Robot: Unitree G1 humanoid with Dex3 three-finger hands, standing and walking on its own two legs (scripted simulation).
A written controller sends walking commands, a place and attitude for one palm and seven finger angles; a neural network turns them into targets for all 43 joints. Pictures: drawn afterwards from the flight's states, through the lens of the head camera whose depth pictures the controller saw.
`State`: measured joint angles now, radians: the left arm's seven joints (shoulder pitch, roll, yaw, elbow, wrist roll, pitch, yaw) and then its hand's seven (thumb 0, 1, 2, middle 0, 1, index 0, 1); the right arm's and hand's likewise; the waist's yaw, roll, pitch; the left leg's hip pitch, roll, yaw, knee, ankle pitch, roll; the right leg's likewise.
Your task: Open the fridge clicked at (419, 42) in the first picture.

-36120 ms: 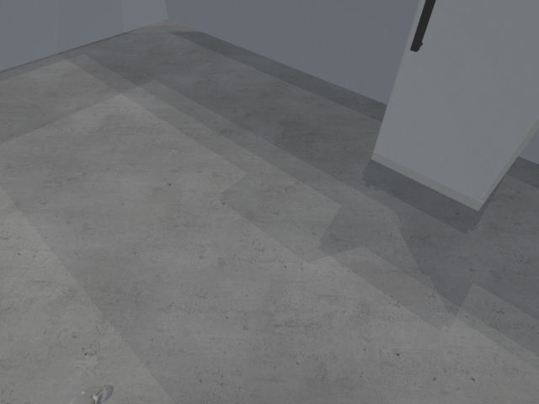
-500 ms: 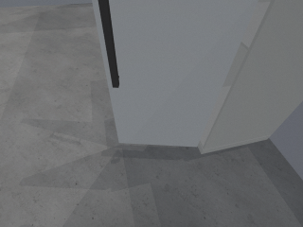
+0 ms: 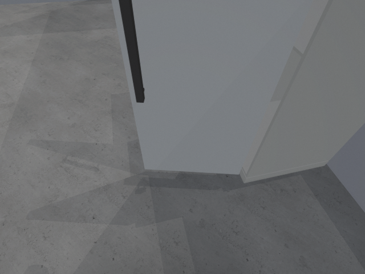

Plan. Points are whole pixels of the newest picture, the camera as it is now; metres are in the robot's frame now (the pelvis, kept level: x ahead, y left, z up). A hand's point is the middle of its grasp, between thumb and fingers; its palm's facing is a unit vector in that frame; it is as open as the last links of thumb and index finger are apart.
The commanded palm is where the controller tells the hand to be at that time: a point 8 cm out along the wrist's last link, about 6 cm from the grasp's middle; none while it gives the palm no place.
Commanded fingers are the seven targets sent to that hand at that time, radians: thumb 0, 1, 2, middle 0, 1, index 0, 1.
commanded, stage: look to check the result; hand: left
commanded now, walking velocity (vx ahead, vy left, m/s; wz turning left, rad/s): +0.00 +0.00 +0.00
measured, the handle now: (133, 42) +0.74 +0.20 +0.13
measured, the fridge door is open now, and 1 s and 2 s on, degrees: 73 73 73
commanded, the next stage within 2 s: stand and wait in 0.10 s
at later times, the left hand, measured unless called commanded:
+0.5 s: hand out of the picture +0.02 +0.16 -0.18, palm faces -0.01 -0.98 -0.19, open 7.3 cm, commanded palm none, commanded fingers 0.00 0.90 0.90 -0.20 -0.30 -0.20 -0.30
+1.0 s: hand out of the picture +0.00 +0.14 -0.18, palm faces +0.00 -0.99 -0.17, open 7.3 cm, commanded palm none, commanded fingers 0.00 0.90 0.90 -0.20 -0.30 -0.20 -0.30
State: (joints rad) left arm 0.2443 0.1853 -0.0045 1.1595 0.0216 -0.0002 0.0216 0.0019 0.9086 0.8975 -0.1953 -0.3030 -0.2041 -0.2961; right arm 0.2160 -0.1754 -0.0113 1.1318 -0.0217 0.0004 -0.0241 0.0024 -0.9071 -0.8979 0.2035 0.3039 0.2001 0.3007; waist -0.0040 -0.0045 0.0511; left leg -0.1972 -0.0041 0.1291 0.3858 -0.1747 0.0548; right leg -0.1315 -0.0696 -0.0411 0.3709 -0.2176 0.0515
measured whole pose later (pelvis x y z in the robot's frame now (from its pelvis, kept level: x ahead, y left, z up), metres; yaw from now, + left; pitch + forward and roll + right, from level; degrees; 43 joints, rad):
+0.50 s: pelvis +0.01 -0.02 +0.00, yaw +0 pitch -1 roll +0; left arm 0.23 0.17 -0.01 1.15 0.02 -0.01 0.03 0.00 0.91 0.90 -0.20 -0.30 -0.20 -0.30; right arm 0.23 -0.16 -0.01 1.15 -0.02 0.00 -0.03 0.00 -0.91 -0.90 0.20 0.30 0.20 0.30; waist -0.01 0.00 0.04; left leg -0.18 0.02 0.12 0.37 -0.17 0.03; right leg -0.12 -0.05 -0.05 0.36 -0.22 0.03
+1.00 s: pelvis +0.01 -0.02 +0.00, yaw +0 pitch -1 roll +0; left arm 0.26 0.15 -0.01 1.16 0.02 -0.01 0.03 0.00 0.91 0.90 -0.20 -0.30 -0.20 -0.30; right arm 0.25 -0.14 -0.01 1.15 -0.02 0.00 -0.03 0.00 -0.91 -0.90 0.20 0.30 0.20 0.30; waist -0.01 -0.01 0.05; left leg -0.18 0.03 0.12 0.39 -0.18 0.02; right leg -0.11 -0.03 -0.05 0.36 -0.23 0.02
